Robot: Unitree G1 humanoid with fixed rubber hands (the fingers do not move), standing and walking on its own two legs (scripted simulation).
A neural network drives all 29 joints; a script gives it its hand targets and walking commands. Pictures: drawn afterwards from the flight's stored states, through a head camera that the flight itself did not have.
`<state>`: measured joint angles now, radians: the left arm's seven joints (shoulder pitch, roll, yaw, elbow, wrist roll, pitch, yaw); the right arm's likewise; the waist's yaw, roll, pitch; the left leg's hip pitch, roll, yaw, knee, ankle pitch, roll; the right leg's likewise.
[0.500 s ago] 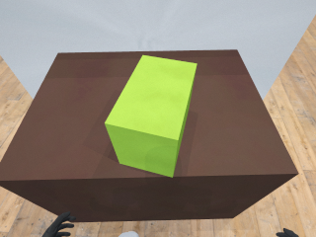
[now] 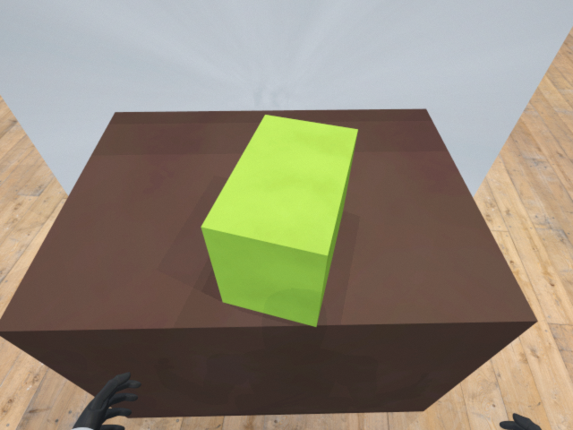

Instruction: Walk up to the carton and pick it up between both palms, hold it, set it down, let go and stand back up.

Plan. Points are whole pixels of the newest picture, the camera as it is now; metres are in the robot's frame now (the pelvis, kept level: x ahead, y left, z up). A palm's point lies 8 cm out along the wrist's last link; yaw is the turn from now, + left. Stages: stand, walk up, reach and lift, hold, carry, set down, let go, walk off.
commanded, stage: walk up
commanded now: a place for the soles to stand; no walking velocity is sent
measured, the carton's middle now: (289, 216) +0.46 +0.03 +0.01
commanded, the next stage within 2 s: reach and lift in 0.76 s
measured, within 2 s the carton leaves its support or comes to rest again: neither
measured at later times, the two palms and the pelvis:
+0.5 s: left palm out of the picture +0.13 +0.30 -0.08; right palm out of the picture +0.10 -0.30 -0.06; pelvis +0.00 +0.00 +0.01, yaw +0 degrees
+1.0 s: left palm (112, 422) +0.15 +0.27 -0.08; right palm out of the picture +0.10 -0.27 -0.08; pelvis -0.01 +0.01 +0.00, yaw +0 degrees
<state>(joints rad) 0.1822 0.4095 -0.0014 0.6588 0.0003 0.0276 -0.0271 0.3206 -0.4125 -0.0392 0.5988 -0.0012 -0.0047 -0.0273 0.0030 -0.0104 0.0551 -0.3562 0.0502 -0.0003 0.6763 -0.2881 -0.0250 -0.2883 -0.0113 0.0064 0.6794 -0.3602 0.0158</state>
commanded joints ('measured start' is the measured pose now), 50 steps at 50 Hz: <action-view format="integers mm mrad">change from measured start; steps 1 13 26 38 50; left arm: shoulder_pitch -62 -62 -36 -39 -165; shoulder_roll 213 192 181 186 42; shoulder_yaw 80 74 68 72 102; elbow -8 12 22 22 -535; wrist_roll -3 0 -1 -1 60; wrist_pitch -35 -58 -50 -54 269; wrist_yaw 8 4 10 8 57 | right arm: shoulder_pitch -51 -80 -64 -58 -188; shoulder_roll -213 -195 -194 -191 -23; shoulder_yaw -37 -35 -39 -39 -168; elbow -10 -12 -17 -9 -18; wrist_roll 11 10 10 15 -64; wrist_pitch -37 -44 -40 -41 -298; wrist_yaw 17 32 24 27 35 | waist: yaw -12 -6 -2 -2 -36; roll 39 54 67 62 -16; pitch -103 -92 -154 -125 -128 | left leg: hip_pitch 77 60 132 90 509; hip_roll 79 84 77 76 -64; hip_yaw -145 -165 -126 -137 62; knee -165 -236 -185 -197 -126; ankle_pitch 138 -8 241 171 -37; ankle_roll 72 71 73 68 -7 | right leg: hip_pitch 73 88 116 115 -273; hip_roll -129 -122 -120 -126 -49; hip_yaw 84 72 55 55 -72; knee -216 -240 -197 -224 -282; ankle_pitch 63 25 171 107 23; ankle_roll -56 -61 -48 -52 -85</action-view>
